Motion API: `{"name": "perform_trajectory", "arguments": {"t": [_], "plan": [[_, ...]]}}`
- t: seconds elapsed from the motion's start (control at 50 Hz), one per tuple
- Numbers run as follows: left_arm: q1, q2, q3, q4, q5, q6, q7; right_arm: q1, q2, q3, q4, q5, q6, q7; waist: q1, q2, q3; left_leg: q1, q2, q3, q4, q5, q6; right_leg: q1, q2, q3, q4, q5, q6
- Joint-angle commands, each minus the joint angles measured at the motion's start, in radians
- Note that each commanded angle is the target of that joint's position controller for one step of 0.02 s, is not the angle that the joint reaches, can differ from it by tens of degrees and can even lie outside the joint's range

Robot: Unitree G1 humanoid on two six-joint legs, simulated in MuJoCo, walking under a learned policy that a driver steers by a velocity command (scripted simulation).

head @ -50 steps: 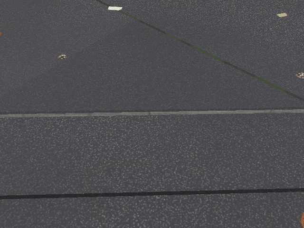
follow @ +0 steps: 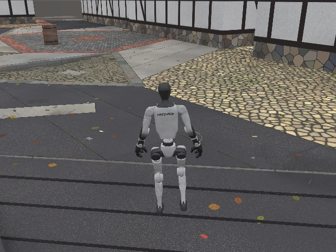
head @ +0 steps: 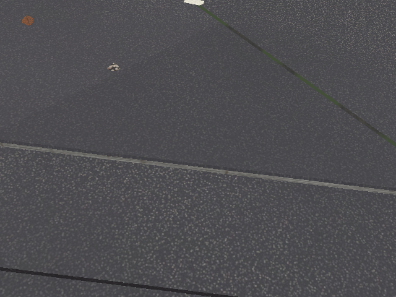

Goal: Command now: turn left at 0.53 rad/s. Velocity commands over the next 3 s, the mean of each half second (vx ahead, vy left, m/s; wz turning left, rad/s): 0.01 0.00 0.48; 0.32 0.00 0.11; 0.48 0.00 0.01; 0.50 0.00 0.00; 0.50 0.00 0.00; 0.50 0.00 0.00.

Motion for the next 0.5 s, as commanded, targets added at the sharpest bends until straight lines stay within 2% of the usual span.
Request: {"name": "perform_trajectory", "arguments": {"t": [0.02,0.06,0.1,0.18,0.26,0.32,0.36,0.38,0.4,0.42,0.44,0.46,0.48,0.5], "plan": [[-0.024,0.092,0.020,-0.061,-0.002,-0.025,0.000,-0.028,-0.150,-0.023,-0.086,0.007,-0.018,-0.018,0.014,0.138,-0.160,0.232,0.243,-0.330,-0.183,0.244,0.160,-0.142,-0.013,0.072,0.025,0.077,0.009],[-0.016,0.077,0.016,-0.060,-0.005,-0.027,0.000,-0.014,-0.161,-0.025,-0.095,0.005,-0.018,-0.022,0.010,0.148,-0.158,0.240,0.227,-0.325,-0.180,0.268,0.161,-0.132,0.001,0.064,-0.057,0.094,0.017],[-0.036,0.067,0.011,-0.070,-0.006,-0.029,0.001,-0.003,-0.176,-0.028,-0.101,0.008,-0.013,-0.025,-0.001,0.154,-0.148,0.238,0.218,-0.345,-0.185,0.209,0.159,-0.116,0.013,0.066,-0.145,0.104,0.028],[-0.042,0.079,0.009,-0.080,-0.008,-0.036,-0.009,-0.021,-0.192,-0.032,-0.125,0.007,-0.006,-0.026,-0.006,0.169,-0.133,0.192,0.205,-0.390,-0.182,0.154,0.162,-0.053,0.024,0.084,-0.249,0.114,0.042],[-0.029,0.089,0.005,-0.091,-0.013,-0.052,-0.025,-0.044,-0.196,-0.032,-0.152,0.004,0.007,-0.024,-0.005,0.177,-0.140,0.166,0.194,-0.443,-0.155,0.223,0.164,0.031,0.039,0.090,-0.339,0.094,0.042],[0.029,0.103,0.005,-0.086,-0.016,-0.066,-0.041,-0.069,-0.194,-0.027,-0.175,0.007,0.020,-0.024,0.017,0.187,-0.167,0.183,0.183,-0.469,-0.103,0.354,0.146,0.122,0.044,0.082,-0.465,0.114,0.028],[0.104,0.108,0.006,-0.066,-0.012,-0.073,-0.054,-0.083,-0.179,-0.016,-0.187,0.015,0.032,-0.031,0.061,0.168,-0.184,0.148,0.131,-0.430,-0.039,0.348,0.087,0.278,0.028,0.056,-0.685,0.318,0.000],[0.108,0.152,0.014,-0.069,0.004,-0.070,-0.053,-0.041,-0.149,-0.006,-0.185,0.012,0.034,-0.032,0.040,0.087,-0.199,0.074,0.072,-0.374,0.043,0.180,0.038,0.379,-0.082,0.150,-0.723,0.423,-0.042],[0.062,0.190,0.012,-0.093,0.017,-0.058,-0.045,0.034,-0.099,0.007,-0.171,-0.001,0.031,-0.029,-0.026,-0.135,-0.196,-0.046,-0.070,-0.221,0.232,-0.239,-0.014,0.449,-0.255,0.327,-0.737,0.658,-0.129],[0.065,0.205,0.010,-0.093,0.046,-0.056,-0.048,0.015,-0.159,-0.011,-0.198,0.006,0.022,-0.029,-0.018,-0.258,-0.156,-0.181,-0.126,-0.149,0.424,-0.471,-0.052,0.392,-0.374,0.507,-0.753,0.738,-0.306],[0.045,0.163,-0.001,-0.111,0.032,-0.060,-0.046,0.031,-0.220,-0.027,-0.178,0.004,0.017,-0.028,-0.017,-0.155,-0.155,-0.192,-0.073,-0.182,0.572,-0.426,-0.076,0.385,-0.372,0.481,-0.749,0.685,-0.336],[0.017,0.122,-0.009,-0.114,0.013,-0.056,-0.042,0.031,-0.227,-0.036,-0.158,0.012,0.022,-0.029,-0.019,-0.086,-0.130,-0.203,-0.060,-0.186,0.621,-0.344,-0.099,0.383,-0.291,0.361,-0.731,0.591,-0.293],[0.032,0.117,-0.012,-0.109,-0.005,-0.052,-0.039,0.035,-0.188,-0.027,-0.146,0.009,0.030,-0.030,-0.020,-0.061,-0.133,-0.229,-0.042,-0.171,0.600,-0.283,-0.114,0.407,-0.236,0.313,-0.751,0.360,-0.248],[0.055,0.109,-0.018,-0.098,-0.020,-0.050,-0.035,0.016,-0.153,-0.014,-0.157,0.007,0.031,-0.026,-0.001,-0.082,-0.107,-0.272,-0.022,-0.158,0.543,-0.228,-0.126,0.428,-0.218,0.316,-0.789,0.163,-0.240]]}}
